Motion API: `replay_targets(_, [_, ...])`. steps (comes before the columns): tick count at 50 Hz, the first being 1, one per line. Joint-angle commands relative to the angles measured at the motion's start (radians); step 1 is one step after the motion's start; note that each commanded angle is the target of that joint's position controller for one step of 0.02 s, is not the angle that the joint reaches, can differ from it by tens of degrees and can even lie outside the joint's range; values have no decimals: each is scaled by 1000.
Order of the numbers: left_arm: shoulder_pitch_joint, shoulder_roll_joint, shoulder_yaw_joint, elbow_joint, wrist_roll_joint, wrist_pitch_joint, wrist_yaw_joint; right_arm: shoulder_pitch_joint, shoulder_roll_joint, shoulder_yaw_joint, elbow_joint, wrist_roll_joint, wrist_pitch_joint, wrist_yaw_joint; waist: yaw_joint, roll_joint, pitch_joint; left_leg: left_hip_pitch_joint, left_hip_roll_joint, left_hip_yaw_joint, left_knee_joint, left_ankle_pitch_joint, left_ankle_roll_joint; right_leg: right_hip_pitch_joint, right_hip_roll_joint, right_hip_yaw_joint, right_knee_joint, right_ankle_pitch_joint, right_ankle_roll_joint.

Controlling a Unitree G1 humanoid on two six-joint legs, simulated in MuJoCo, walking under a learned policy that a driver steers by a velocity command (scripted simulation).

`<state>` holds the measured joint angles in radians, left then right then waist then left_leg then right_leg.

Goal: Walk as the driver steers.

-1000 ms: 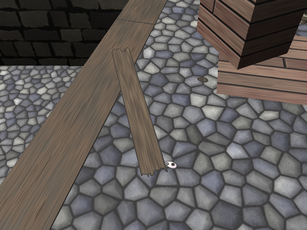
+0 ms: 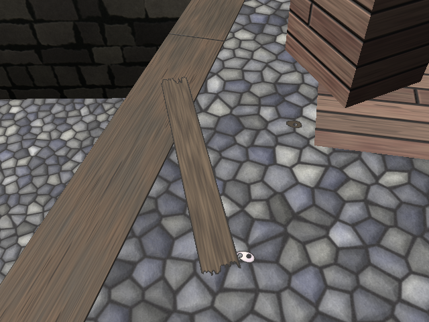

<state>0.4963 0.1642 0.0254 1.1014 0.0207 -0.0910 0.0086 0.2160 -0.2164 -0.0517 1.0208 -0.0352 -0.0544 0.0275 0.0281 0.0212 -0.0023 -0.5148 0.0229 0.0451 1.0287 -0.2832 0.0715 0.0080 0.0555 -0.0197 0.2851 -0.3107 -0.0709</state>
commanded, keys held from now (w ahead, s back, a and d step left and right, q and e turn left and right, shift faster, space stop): w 0.64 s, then w+e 0.36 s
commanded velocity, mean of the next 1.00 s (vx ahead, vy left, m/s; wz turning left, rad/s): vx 0.48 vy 0.00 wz -0.11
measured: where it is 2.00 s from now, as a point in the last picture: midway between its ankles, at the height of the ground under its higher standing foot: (249, 222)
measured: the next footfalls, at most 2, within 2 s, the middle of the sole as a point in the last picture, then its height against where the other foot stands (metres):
left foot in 0.22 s outside the picture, level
right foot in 0.78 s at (260, 292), level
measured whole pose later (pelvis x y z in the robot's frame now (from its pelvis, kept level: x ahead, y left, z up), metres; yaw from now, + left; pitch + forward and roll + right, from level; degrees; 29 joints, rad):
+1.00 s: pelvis +0.57 -0.02 +0.00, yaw -8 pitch +0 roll +0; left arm 0.35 0.22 0.07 1.01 0.00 -0.06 -0.01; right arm 0.17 -0.22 -0.04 0.89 -0.04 -0.07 0.01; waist 0.02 0.02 0.05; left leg -0.56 0.10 -0.03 1.06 -0.25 0.01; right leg -0.17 0.13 -0.01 0.34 -0.16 -0.13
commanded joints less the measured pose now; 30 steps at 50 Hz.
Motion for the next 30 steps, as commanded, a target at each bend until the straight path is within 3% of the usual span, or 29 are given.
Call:
replay_targets(1, [85,88,3,-4,-4,-15,5,-124,-15,3,-93,1,-2,8,-1,-107,131,-251,5,42,-46,67,-17,67,-239,166,-116,552,-107])
replay_targets(4, [73,99,-4,-7,-3,-17,10,-262,11,22,-158,11,2,13,11,-124,158,-129,-26,90,-284,144,-13,-23,-209,100,-131,644,-98])
replay_targets(6, [69,126,-2,-4,-4,-22,12,-268,-7,22,-174,17,7,6,-2,-151,144,8,-56,116,-381,166,16,-43,-226,83,-119,782,-91])
replay_targets(8, [48,149,2,-5,-7,-28,14,-166,-56,4,-153,19,5,-9,-59,-150,77,160,-96,113,-415,165,54,-5,-244,61,14,1047,-72])
replay_targets(9, [34,162,6,-7,-7,-26,16,-48,-83,-10,-117,21,-1,-17,-111,-142,12,271,-113,100,-442,163,73,16,-243,50,151,1113,-61])
replay_targets(10, [10,174,9,-13,-12,-20,16,101,-102,-24,-66,18,-7,-25,-180,-129,-59,438,-107,86,-516,200,90,-21,-224,31,336,1056,-47])
replay_targets(11, [15,152,3,-28,-13,-17,10,232,-160,-44,-34,-3,-13,-35,-219,-78,-135,640,29,-58,-544,66,120,-179,-184,14,585,772,-41])
replay_targets(12, [106,22,-18,-51,-25,-11,-1,285,-242,-60,-36,-26,-13,-33,-148,134,-244,834,341,-533,-607,-63,228,-458,-30,-29,983,-62,-13])
replay_targets(13, [90,108,10,-51,-21,-4,-4,230,-224,-61,-36,14,-3,-19,-140,96,-253,782,374,-802,-777,-184,290,-580,11,82,1138,-151,-27])
replay_targets(14, [-9,129,17,-90,-10,-2,-4,100,-169,-46,-58,27,-5,-17,-85,51,-75,635,346,-646,-813,-253,257,-647,-63,86,1119,-53,-38])
replay_targets(15, [-79,124,17,-106,-2,-6,-8,39,-102,-29,-68,28,-17,-13,-74,-8,13,496,302,-528,-847,-157,232,-629,-96,77,1065,11,-40])
replay_targets(16, [-92,106,19,-106,2,-2,-11,22,-71,-19,-61,21,-28,-15,-38,-31,52,406,256,-434,-865,-43,200,-581,-123,79,1011,36,-37])
replay_targets(18, [-65,68,18,-100,17,22,-23,61,-31,-2,-29,18,-46,-23,9,-15,54,317,203,-303,-880,132,168,-495,-147,76,927,36,-17])
replay_targets(21, [-133,65,22,-129,20,44,-33,137,-61,-2,-2,23,-62,-28,18,8,75,318,172,-209,-905,253,162,-549,-161,36,836,75,7])
replay_targets(25, [-341,80,22,-203,13,51,-42,217,-69,4,8,26,-58,-28,-26,13,112,382,140,-141,-931,354,136,-673,-172,-13,650,225,37])
replay_targets(30, [-518,61,8,-262,0,45,-44,315,-69,12,30,25,-58,-34,-81,37,109,494,130,-87,-899,539,101,-643,-121,-70,398,330,36])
